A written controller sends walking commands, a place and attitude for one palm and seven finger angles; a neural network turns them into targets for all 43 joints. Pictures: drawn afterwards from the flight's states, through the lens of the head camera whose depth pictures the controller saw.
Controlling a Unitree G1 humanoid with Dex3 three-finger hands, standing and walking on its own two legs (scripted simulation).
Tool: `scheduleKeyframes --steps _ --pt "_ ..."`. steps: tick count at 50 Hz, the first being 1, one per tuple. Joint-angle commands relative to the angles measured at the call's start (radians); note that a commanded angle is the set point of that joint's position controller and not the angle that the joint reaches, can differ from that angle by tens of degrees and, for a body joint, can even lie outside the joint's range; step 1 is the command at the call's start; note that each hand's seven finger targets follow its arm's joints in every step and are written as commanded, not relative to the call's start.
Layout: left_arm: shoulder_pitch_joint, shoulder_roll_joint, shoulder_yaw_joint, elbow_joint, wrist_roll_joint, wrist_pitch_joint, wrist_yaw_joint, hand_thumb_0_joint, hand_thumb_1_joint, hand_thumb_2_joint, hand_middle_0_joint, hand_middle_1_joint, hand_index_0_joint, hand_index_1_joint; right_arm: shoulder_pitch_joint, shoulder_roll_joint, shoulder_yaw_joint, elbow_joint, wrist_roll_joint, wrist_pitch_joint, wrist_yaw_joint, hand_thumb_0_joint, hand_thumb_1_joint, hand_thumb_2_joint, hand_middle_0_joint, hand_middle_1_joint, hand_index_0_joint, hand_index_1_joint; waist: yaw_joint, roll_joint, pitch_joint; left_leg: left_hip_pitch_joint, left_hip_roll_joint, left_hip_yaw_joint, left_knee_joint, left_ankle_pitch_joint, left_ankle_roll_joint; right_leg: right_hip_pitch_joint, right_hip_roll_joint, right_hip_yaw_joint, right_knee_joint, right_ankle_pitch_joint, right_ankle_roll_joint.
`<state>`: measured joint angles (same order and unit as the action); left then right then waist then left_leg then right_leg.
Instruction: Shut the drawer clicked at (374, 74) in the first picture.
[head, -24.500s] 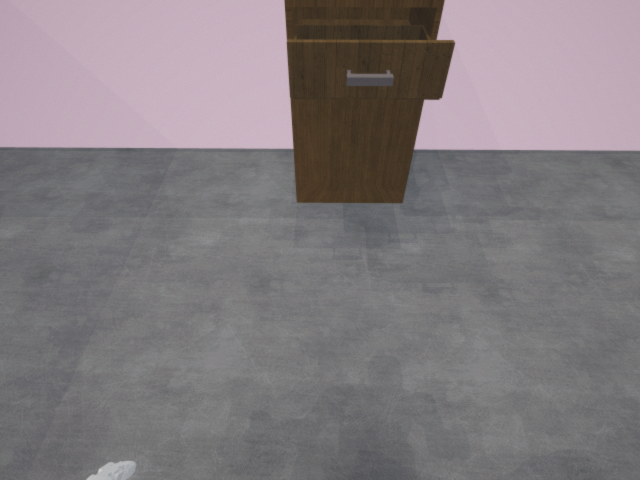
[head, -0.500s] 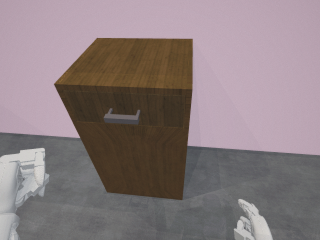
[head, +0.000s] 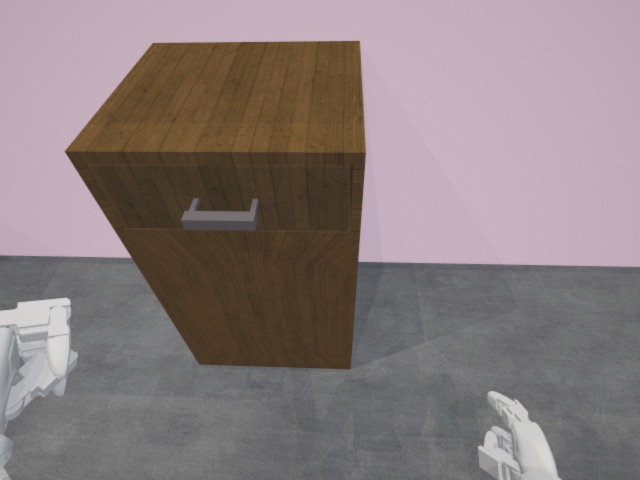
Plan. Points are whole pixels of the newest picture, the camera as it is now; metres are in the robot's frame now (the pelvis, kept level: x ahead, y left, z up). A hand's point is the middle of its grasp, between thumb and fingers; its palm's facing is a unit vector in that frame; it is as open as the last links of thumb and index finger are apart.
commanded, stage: step back with the hand held close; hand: left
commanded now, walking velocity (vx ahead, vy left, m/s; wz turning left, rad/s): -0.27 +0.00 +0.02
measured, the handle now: (222, 212) +0.55 +0.22 -0.02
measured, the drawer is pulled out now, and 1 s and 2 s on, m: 0.00 0.00 0.00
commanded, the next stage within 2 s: stop stepping back and stand still in 0.80 s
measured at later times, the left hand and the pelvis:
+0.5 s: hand out of the picture +0.07 +0.27 +0.15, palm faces +0.38 -0.80 -0.47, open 3.2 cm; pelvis -0.10 +0.02 -0.01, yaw +3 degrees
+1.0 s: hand out of the picture -0.04 +0.28 +0.16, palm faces +0.41 -0.82 -0.40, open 3.2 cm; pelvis -0.20 +0.04 -0.01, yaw +1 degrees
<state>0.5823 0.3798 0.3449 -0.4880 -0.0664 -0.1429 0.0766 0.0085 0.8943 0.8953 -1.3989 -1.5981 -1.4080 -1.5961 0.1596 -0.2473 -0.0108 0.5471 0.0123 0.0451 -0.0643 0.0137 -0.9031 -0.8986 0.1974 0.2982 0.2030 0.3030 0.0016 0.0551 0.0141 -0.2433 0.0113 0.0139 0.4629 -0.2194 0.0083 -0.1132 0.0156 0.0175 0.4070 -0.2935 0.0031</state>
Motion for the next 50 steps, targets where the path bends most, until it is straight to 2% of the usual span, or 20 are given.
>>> scheduleKeyframes --steps 1,8,14,19,24,26,29,31,32,34,36,40,41,43,44,45,46,48,49,50 --pt "0.077 0.187 0.146 -0.237 -0.014 -0.059 0.028 0.000 0.900 0.900 -1.400 -1.600 -1.400 -1.600 -0.097 -0.090 -0.041 -0.186 0.002 -0.023 -0.012 0.000 -0.900 -0.900 0.200 0.300 0.200 0.300 0.017 -0.060 -0.197 0.162 0.052 -0.022 0.007 0.530 0.046 -0.041 -0.062 -0.023 0.003 0.543 0.029" --pt "0.081 0.212 0.160 -0.336 -0.012 -0.083 0.057 0.000 0.900 0.900 -1.400 -1.600 -1.400 -1.600 -0.066 -0.102 -0.045 -0.197 0.002 -0.047 -0.023 0.000 -0.900 -0.900 0.200 0.300 0.200 0.300 0.011 0.059 -0.195 0.063 0.074 -0.065 -0.043 0.380 0.048 -0.050 -0.026 -0.021 0.039 0.319 0.026" --pt "0.070 0.169 0.147 -0.251 0.003 -0.116 0.064 0.000 0.900 0.900 -1.400 -1.600 -1.400 -1.600 -0.066 -0.114 -0.047 -0.183 0.000 -0.086 -0.026 0.000 -0.900 -0.900 0.200 0.300 0.200 0.300 -0.006 0.067 -0.061 -0.234 0.101 -0.136 -0.180 -0.214 0.070 -0.005 -0.001 0.000 0.061 0.065 0.017" --pt "0.044 0.156 0.143 -0.239 0.023 -0.144 0.066 0.000 0.900 0.900 -1.400 -1.600 -1.400 -1.600 -0.061 -0.118 -0.052 -0.178 -0.005 -0.118 -0.027 0.000 -0.900 -0.900 0.200 0.300 0.200 0.300 -0.003 0.027 -0.034 -0.368 0.104 -0.159 -0.179 -0.393 0.076 0.009 0.006 0.023 0.062 -0.098 0.010" --pt "0.002 0.179 0.123 -0.321 0.017 -0.170 0.083 0.000 0.900 0.900 -1.400 -1.600 -1.400 -1.600 -0.023 -0.099 -0.051 -0.140 -0.011 -0.142 -0.023 0.000 -0.900 -0.900 0.200 0.300 0.200 0.300 -0.025 -0.111 -0.063 0.003 -0.008 -0.061 0.150 -0.168 0.012 -0.395 -0.122 0.135 -0.166 -0.253 -0.060" --pt "-0.015 0.184 0.122 -0.341 0.018 -0.174 0.096 0.000 0.900 0.900 -1.400 -1.600 -1.400 -1.600 -0.015 -0.090 -0.048 -0.119 -0.017 -0.148 -0.026 0.000 -0.900 -0.900 0.200 0.300 0.200 0.300 -0.035 -0.113 -0.087 0.093 -0.005 -0.065 0.195 -0.122 0.007 -0.465 -0.152 0.122 -0.155 -0.198 -0.070" --pt "-0.035 0.192 0.136 -0.350 0.020 -0.178 0.106 0.000 0.900 0.900 -1.400 -1.600 -1.400 -1.600 -0.028 -0.111 -0.045 -0.127 -0.018 -0.159 -0.037 0.000 -0.900 -0.900 0.200 0.300 0.200 0.300 -0.034 0.037 -0.033 -0.049 0.075 -0.197 -0.036 -0.308 0.033 -0.410 -0.038 0.037 -0.021 -0.267 -0.014" --pt "-0.031 0.183 0.170 -0.340 0.046 -0.182 0.105 0.000 0.900 0.900 -1.400 -1.600 -1.400 -1.600 -0.065 -0.134 -0.046 -0.138 -0.023 -0.178 -0.048 0.000 -0.900 -0.900 0.200 0.300 0.200 0.300 -0.012 0.296 -0.050 -0.476 0.254 -0.436 -0.408 -0.697 0.118 0.005 0.112 -0.017 0.429 -0.099 0.026" --pt "-0.057 0.196 0.182 -0.337 0.058 -0.183 0.100 0.000 0.900 0.900 -1.400 -1.600 -1.400 -1.600 -0.059 -0.108 -0.051 -0.133 -0.028 -0.181 -0.045 0.000 -0.900 -0.900 0.200 0.300 0.200 0.300 -0.005 0.285 -0.073 -0.540 0.286 -0.440 -0.419 -0.657 0.141 0.060 0.111 -0.003 0.597 -0.093 0.022" --pt "-0.048 0.215 0.205 -0.334 0.043 -0.193 0.095 0.000 0.900 0.900 -1.400 -1.600 -1.400 -1.600 -0.037 -0.094 -0.066 -0.119 -0.032 -0.188 -0.026 0.000 -0.900 -0.900 0.200 0.300 0.200 0.300 0.001 0.180 -0.105 -0.414 0.265 -0.362 -0.356 -0.468 0.133 -0.036 0.103 0.007 0.631 -0.168 0.005" --pt "0.056 0.193 0.191 -0.308 0.021 -0.188 0.092 0.000 0.900 0.900 -1.400 -1.600 -1.400 -1.600 -0.046 -0.079 -0.070 -0.121 -0.023 -0.197 -0.007 0.000 -0.900 -0.900 0.200 0.300 0.200 0.300 0.012 0.116 -0.152 -0.204 0.224 -0.267 -0.280 -0.313 0.105 -0.135 0.083 -0.018 0.489 -0.223 -0.007" --pt "0.129 0.205 0.197 -0.328 -0.022 -0.188 0.076 0.000 0.900 0.900 -1.400 -1.600 -1.400 -1.600 -0.046 -0.062 -0.063 -0.094 -0.024 -0.195 0.017 0.000 -0.900 -0.900 0.200 0.300 0.200 0.300 0.009 0.183 -0.192 -0.033 0.182 -0.110 -0.190 -0.146 0.008 -0.125 0.039 -0.047 0.006 -0.212 -0.031" --pt "0.087 0.197 0.174 -0.346 -0.019 -0.206 0.068 0.000 0.900 0.900 -1.400 -1.600 -1.400 -1.600 -0.022 -0.059 -0.058 -0.073 -0.022 -0.190 0.018 0.000 -0.900 -0.900 0.200 0.300 0.200 0.300 -0.001 0.094 -0.187 0.060 0.132 -0.050 -0.060 -0.057 -0.022 -0.199 -0.019 0.007 -0.146 -0.144 -0.036" --pt "-0.021 0.243 0.175 -0.367 -0.004 -0.224 0.076 0.000 0.900 0.900 -1.400 -1.600 -1.400 -1.600 -0.011 -0.053 -0.053 -0.049 -0.015 -0.175 0.010 0.000 -0.900 -0.900 0.200 0.300 0.200 0.300 -0.023 -0.204 -0.146 0.112 0.020 -0.001 0.362 -0.066 -0.044 -0.448 -0.301 0.333 -0.273 0.049 -0.124" --pt "-0.083 0.273 0.190 -0.360 0.004 -0.226 0.085 0.000 0.900 0.900 -1.400 -1.600 -1.400 -1.600 -0.043 -0.049 -0.044 -0.066 -0.023 -0.182 0.003 0.000 -0.900 -0.900 0.200 0.300 0.200 0.300 -0.008 -0.223 -0.090 0.015 -0.001 0.011 0.485 -0.157 -0.046 -0.415 -0.344 0.274 -0.232 0.281 -0.153" --pt "-0.116 0.226 0.132 -0.325 0.009 -0.206 0.072 0.000 0.900 0.900 -1.400 -1.600 -1.400 -1.600 -0.071 -0.063 -0.060 -0.051 -0.006 -0.189 0.001 0.000 -0.900 -0.900 0.200 0.300 0.200 0.300 -0.001 -0.331 -0.110 -0.031 -0.031 -0.034 0.598 -0.206 -0.038 -0.433 -0.315 0.262 -0.190 0.247 -0.151" --pt "-0.054 0.199 0.132 -0.254 0.018 -0.166 0.070 0.000 0.900 0.900 -1.400 -1.600 -1.400 -1.600 -0.065 -0.068 -0.063 -0.061 -0.007 -0.183 -0.008 0.000 -0.900 -0.900 0.200 0.300 0.200 0.300 -0.009 -0.302 -0.028 -0.132 0.017 -0.060 0.510 -0.164 -0.022 -0.344 -0.284 0.226 -0.100 0.387 -0.154" --pt "-0.067 0.169 0.117 -0.228 0.014 -0.136 0.068 0.000 0.900 0.900 -1.400 -1.600 -1.400 -1.600 -0.075 -0.056 -0.025 -0.085 -0.009 -0.167 -0.020 0.000 -0.900 -0.900 0.200 0.300 0.200 0.300 -0.026 -0.187 -0.004 -0.071 0.024 -0.012 0.196 -0.030 -0.006 -0.258 -0.212 0.139 0.014 0.456 -0.103" --pt "-0.086 0.173 0.120 -0.229 0.012 -0.133 0.069 0.000 0.900 0.900 -1.400 -1.600 -1.400 -1.600 -0.071 -0.067 -0.018 -0.074 -0.006 -0.172 -0.030 0.000 -0.900 -0.900 0.200 0.300 0.200 0.300 -0.027 -0.075 -0.006 0.008 0.002 0.006 0.016 0.072 0.005 -0.251 -0.154 0.097 0.076 0.428 -0.060" --pt "-0.126 0.177 0.116 -0.265 0.013 -0.134 0.067 0.000 0.900 0.900 -1.400 -1.600 -1.400 -1.600 -0.089 -0.099 -0.023 -0.083 -0.005 -0.188 -0.038 0.000 -0.900 -0.900 0.200 0.300 0.200 0.300 -0.016 0.063 -0.012 0.061 0.062 -0.053 -0.092 0.241 0.022 -0.240 -0.088 0.052 0.160 0.297 -0.014"
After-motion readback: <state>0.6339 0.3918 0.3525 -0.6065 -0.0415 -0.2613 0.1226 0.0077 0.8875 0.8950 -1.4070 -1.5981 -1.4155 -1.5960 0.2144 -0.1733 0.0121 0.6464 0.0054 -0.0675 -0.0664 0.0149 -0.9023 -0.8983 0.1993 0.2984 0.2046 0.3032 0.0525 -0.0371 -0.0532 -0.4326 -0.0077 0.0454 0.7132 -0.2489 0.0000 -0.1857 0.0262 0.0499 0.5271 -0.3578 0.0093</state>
